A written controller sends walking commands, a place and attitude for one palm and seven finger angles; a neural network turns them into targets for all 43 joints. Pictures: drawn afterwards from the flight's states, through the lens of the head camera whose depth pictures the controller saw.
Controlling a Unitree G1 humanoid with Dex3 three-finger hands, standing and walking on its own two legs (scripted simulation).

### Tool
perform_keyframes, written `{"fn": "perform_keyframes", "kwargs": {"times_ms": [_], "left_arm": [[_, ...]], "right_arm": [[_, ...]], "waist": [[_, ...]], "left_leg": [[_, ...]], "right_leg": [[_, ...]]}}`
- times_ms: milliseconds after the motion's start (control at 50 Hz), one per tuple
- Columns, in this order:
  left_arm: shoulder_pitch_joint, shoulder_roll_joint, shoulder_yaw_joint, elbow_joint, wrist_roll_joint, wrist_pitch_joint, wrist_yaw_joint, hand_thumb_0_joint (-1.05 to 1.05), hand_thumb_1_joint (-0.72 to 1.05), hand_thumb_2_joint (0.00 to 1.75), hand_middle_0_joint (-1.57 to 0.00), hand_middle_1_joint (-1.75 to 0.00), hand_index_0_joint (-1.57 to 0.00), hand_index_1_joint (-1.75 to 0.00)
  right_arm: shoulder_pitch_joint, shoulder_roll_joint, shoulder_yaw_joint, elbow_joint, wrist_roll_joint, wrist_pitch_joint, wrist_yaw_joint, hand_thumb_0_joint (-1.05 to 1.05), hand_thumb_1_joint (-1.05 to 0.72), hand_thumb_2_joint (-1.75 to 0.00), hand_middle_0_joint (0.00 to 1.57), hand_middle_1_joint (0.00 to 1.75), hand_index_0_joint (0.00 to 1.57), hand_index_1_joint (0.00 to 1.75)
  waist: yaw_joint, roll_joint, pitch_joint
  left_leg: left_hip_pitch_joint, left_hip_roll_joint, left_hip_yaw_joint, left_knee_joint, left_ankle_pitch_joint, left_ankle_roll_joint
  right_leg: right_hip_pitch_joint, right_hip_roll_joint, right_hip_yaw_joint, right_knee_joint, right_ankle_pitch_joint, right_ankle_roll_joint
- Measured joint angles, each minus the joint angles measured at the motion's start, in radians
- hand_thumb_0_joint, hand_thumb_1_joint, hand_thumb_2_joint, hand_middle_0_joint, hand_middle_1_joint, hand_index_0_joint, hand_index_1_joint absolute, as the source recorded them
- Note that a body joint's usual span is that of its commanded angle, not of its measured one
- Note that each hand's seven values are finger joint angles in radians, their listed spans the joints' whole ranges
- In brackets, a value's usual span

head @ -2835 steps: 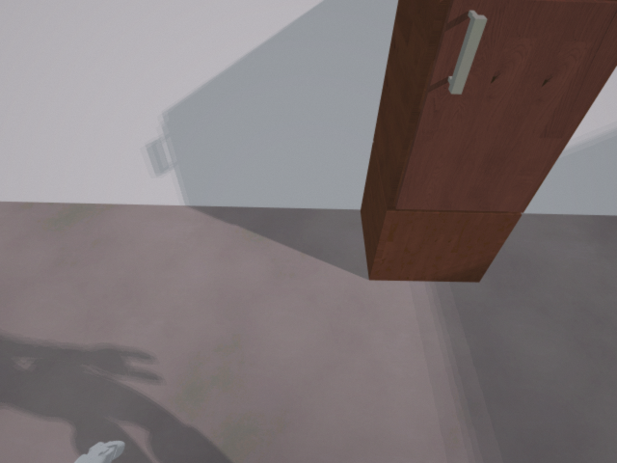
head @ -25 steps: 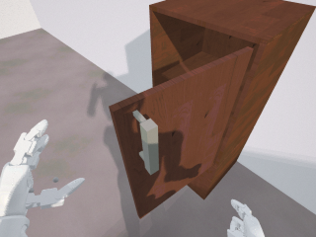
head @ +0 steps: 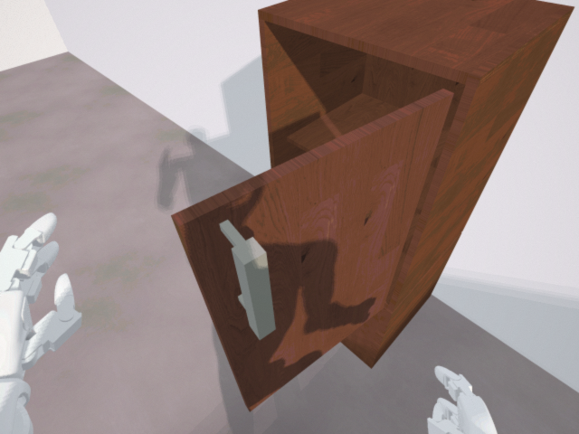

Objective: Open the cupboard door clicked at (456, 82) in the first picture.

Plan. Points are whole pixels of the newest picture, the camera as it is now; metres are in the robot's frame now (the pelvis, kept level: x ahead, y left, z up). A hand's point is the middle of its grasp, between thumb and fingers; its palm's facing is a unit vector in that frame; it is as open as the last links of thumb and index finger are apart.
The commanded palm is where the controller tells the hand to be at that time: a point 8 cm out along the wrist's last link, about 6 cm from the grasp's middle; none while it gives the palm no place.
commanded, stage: draw the hand back to the body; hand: left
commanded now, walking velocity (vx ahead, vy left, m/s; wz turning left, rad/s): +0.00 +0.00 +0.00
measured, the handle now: (246, 281) +0.25 +0.08 +0.15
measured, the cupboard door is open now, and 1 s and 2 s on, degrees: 81 81 81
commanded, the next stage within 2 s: step back with the hand held close in 0.16 s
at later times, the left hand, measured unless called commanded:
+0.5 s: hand (83, 319) +0.19 +0.24 +0.15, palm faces +0.34 -0.79 -0.50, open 7.4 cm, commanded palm +0.13 +0.28 +0.17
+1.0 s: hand out of the picture +0.08 +0.31 +0.15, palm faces +0.40 -0.77 -0.50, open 7.4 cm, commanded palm +0.02 +0.34 +0.17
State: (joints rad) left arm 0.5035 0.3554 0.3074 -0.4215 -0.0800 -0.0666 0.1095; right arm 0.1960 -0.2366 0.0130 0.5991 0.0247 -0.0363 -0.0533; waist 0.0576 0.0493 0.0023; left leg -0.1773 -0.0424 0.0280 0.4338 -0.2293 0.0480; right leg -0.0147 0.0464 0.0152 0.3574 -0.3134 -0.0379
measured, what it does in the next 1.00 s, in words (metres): shifts its weight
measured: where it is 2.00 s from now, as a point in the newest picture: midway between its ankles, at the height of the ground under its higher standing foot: outside the picture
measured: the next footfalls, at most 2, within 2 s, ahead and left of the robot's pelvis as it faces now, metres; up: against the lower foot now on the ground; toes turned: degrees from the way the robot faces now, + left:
left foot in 1.30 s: -0.13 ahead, +0.18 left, +0.00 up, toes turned -7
right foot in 1.72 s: -0.28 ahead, +0.00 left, +0.00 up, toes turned -3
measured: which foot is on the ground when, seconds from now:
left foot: down 0.00-1.00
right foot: down 0.00-1.00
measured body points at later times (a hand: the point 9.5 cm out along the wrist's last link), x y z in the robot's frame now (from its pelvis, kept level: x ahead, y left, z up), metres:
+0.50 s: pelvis -0.02 -0.02 +0.00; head +0.00 -0.03 +0.45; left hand +0.16 +0.28 +0.17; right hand +0.17 -0.26 -0.09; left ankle +0.00 +0.09 -0.74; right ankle -0.08 -0.10 -0.74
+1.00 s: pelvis -0.12 +0.04 -0.01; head -0.11 +0.04 +0.44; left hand +0.05 +0.35 +0.18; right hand +0.04 -0.20 -0.09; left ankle +0.00 +0.09 -0.74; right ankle -0.08 -0.09 -0.74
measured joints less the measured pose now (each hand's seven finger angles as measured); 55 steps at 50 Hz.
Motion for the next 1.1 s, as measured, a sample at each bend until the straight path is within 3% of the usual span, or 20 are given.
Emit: {"fn": "perform_keyframes", "kwargs": {"times_ms": [340,440,560,660,760,840,960,1100], "left_arm": [[-0.019,0.016,0.021,0.019,-0.003,-0.015,-0.015,0.01,0.89,0.9,-0.22,-0.3,-0.21,-0.31],[-0.006,0.049,0.073,0.004,0.01,-0.053,-0.014,0.01,0.89,0.9,-0.21,-0.3,-0.21,-0.31],[0.049,0.049,0.039,-0.023,0.015,-0.023,-0.012,0.01,0.89,0.9,-0.21,-0.3,-0.2,-0.31],[0.075,0.087,0.047,-0.086,0.011,-0.021,0.0,0.01,0.88,0.9,-0.22,-0.3,-0.21,-0.31],[0.082,0.121,0.095,-0.126,0.008,-0.05,0.019,0.01,0.88,0.9,-0.22,-0.3,-0.21,-0.31],[0.09,0.112,0.114,-0.115,0.014,-0.073,0.03,0.01,0.88,0.9,-0.22,-0.3,-0.21,-0.31],[0.085,0.06,0.099,-0.074,0.037,-0.081,0.04,0.01,0.89,0.9,-0.22,-0.3,-0.21,-0.31],[0.036,0.067,0.093,-0.105,0.039,-0.094,0.046,0.01,0.88,0.9,-0.22,-0.3,-0.21,-0.31]], "right_arm": [[-0.009,-0.001,0.001,-0.006,0.008,0.023,-0.009,0.01,-0.91,-0.9,0.2,0.3,0.2,0.3],[-0.039,-0.004,-0.01,-0.027,0.013,0.068,-0.001,0.01,-0.91,-0.9,0.2,0.3,0.2,0.3],[-0.05,-0.016,-0.033,-0.065,0.024,0.115,-0.007,0.01,-0.91,-0.9,0.2,0.3,0.2,0.3],[-0.04,-0.01,-0.04,-0.085,0.028,0.125,-0.019,0.01,-0.91,-0.9,0.2,0.3,0.2,0.3],[-0.024,0.0,-0.038,-0.089,0.025,0.112,-0.021,0.01,-0.91,-0.9,0.2,0.3,0.2,0.3],[-0.003,0.002,-0.032,-0.085,0.018,0.087,-0.021,0.01,-0.91,-0.9,0.2,0.3,0.2,0.3],[0.037,0.008,-0.023,-0.064,0.004,0.045,-0.026,0.01,-0.91,-0.9,0.2,0.3,0.2,0.3],[0.038,0.031,-0.016,-0.032,-0.002,0.005,-0.02,0.01,-0.91,-0.9,0.21,0.3,0.2,0.3]], "waist": [[0.001,0.015,0.004],[-0.014,0.017,0.019],[-0.037,0.004,0.037],[-0.048,-0.023,0.053],[-0.057,-0.028,0.049],[-0.064,-0.009,0.03],[-0.059,0.021,0.018],[-0.049,0.018,0.061]], "left_leg": [[-0.004,0.024,-0.017,0.007,0.002,-0.023],[-0.052,0.044,-0.006,0.033,0.005,-0.022],[-0.091,0.048,0.018,0.042,0.019,-0.016],[-0.123,0.049,0.029,0.062,0.035,-0.006],[-0.159,0.047,0.033,0.081,0.058,0.009],[-0.192,0.041,0.033,0.095,0.077,0.026],[-0.228,0.022,0.022,0.084,0.068,0.041],[-0.248,0.008,0.031,0.046,0.111,0.041]], "right_leg": [[0.009,0.027,-0.013,-0.016,0.012,-0.024],[-0.039,0.043,-0.001,-0.004,0.028,-0.015],[-0.104,0.042,0.019,0.047,0.032,0.002],[-0.148,0.041,0.025,0.087,0.038,0.006],[-0.187,0.038,0.024,0.114,0.056,0.016],[-0.219,0.032,0.021,0.13,0.073,0.029],[-0.264,0.021,0.014,0.16,-0.018,0.025],[-0.3,0.009,0.01,0.195,-0.053,0.013]]}}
